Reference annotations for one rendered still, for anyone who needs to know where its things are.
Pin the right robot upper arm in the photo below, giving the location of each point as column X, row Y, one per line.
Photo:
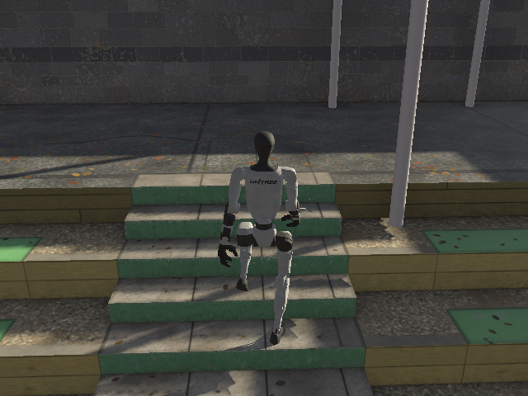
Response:
column 289, row 174

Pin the right robot forearm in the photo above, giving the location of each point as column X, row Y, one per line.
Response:
column 295, row 214

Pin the left robot forearm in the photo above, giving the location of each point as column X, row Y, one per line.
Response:
column 227, row 226

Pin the robot torso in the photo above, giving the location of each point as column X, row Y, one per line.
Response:
column 263, row 195

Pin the robot left hand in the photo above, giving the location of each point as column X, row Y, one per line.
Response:
column 223, row 255

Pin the robot right hand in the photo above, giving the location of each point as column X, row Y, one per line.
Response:
column 293, row 224

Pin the left robot upper arm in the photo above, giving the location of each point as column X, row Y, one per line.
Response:
column 234, row 189

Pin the left robot foot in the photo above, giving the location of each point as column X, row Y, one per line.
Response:
column 242, row 284

